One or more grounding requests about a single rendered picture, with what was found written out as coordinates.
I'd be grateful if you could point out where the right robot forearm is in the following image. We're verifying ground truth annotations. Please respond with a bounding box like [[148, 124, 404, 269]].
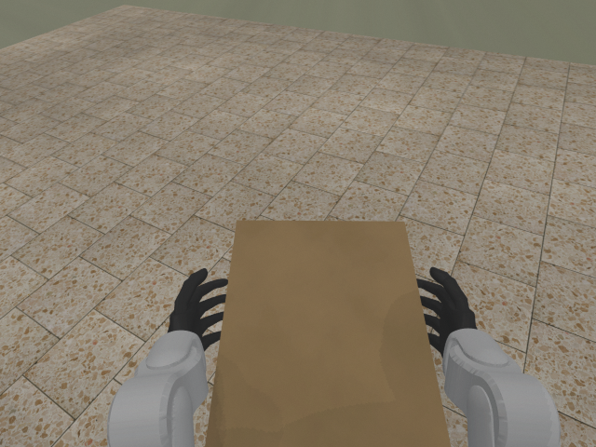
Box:
[[442, 329, 561, 447]]

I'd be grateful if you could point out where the robot left hand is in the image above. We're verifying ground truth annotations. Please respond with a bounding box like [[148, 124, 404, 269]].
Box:
[[168, 268, 228, 351]]

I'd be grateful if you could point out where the left robot forearm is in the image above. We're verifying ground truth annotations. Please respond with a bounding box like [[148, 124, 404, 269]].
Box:
[[107, 331, 209, 447]]

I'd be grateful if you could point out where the robot right hand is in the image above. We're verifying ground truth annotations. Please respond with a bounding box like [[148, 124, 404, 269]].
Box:
[[416, 267, 477, 358]]

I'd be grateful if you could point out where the carton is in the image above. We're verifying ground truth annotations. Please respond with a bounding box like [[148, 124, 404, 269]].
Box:
[[205, 220, 451, 447]]

